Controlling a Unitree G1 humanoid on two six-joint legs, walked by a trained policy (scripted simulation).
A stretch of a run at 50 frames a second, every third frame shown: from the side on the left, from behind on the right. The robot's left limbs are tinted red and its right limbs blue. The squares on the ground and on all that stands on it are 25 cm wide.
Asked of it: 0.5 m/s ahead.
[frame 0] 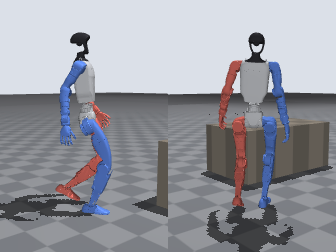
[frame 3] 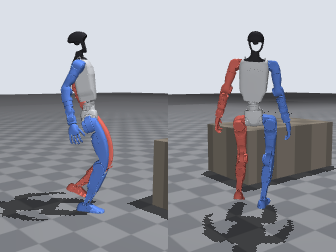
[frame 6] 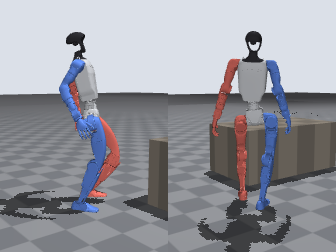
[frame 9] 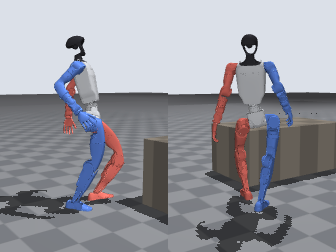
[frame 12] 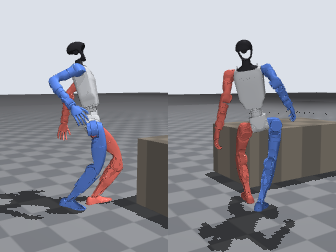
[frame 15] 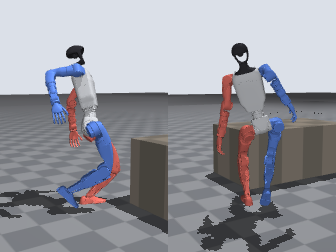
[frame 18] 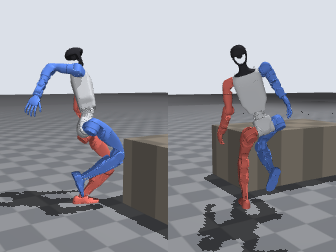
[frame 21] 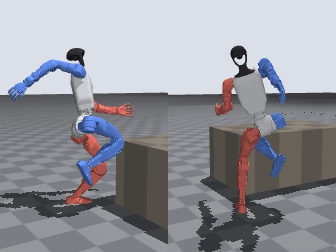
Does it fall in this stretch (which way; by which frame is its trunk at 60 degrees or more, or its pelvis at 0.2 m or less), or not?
no
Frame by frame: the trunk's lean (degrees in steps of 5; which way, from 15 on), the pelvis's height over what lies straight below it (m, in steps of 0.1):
0: 5, 0.7
3: 10, 0.8
6: 15 backward, 0.7
9: 15 backward, 0.7
12: 20 backward and to its left, 0.7
15: 20 backward and to its left, 0.7
18: 25 backward and to its left, 0.7
21: 20 to its left, 0.7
